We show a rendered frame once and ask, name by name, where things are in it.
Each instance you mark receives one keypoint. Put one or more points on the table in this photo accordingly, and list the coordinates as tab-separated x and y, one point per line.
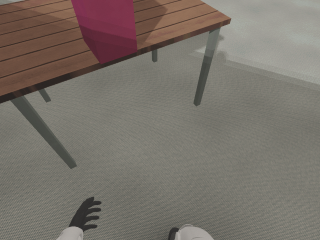
41	45

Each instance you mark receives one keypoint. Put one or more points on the right robot foot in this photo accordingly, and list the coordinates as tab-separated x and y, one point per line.
172	233

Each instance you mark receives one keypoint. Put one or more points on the right robot shin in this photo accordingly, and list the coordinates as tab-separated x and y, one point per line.
186	225

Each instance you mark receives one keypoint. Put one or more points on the left robot forearm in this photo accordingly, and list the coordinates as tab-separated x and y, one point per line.
71	233

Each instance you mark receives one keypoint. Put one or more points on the robot left hand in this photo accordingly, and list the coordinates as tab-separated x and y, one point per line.
80	218

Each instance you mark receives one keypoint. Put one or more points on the carton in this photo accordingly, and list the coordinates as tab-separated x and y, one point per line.
108	27

